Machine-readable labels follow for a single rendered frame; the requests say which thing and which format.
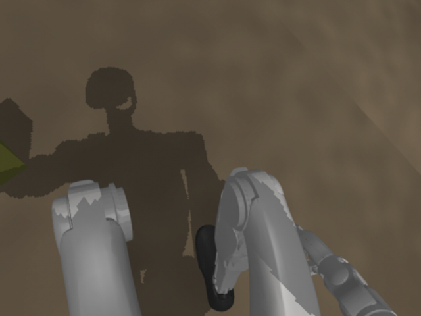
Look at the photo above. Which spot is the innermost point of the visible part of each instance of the right robot hand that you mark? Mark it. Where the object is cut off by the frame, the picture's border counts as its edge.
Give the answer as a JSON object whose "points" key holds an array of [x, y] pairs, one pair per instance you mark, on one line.
{"points": [[314, 248]]}

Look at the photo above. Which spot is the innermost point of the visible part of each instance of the right robot arm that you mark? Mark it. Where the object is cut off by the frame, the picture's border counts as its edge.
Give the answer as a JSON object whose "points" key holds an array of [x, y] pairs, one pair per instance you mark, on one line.
{"points": [[352, 292]]}

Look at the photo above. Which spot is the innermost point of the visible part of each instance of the right robot foot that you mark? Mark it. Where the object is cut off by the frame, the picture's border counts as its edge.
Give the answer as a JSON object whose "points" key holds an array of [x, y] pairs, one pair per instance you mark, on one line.
{"points": [[206, 256]]}

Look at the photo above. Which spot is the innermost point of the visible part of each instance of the carton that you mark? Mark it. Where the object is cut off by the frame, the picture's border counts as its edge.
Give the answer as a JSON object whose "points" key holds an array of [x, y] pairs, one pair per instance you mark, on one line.
{"points": [[10, 164]]}

